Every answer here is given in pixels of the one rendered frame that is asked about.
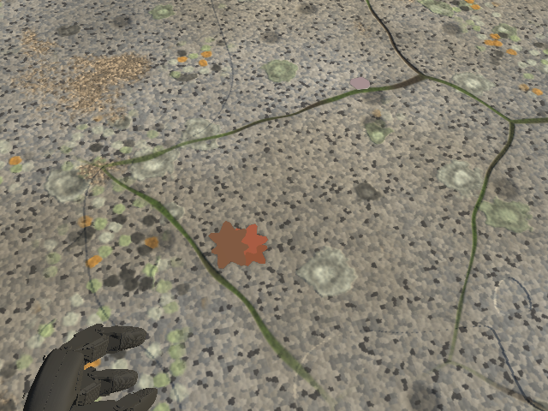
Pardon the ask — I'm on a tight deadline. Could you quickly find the robot left hand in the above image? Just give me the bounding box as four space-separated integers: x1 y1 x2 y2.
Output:
22 324 158 411

